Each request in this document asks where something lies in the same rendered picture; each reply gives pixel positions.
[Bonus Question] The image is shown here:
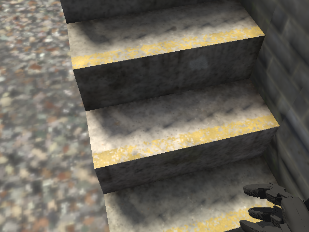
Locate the right robot hand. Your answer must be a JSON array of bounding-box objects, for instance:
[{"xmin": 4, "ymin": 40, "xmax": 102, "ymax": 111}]
[{"xmin": 239, "ymin": 182, "xmax": 309, "ymax": 232}]

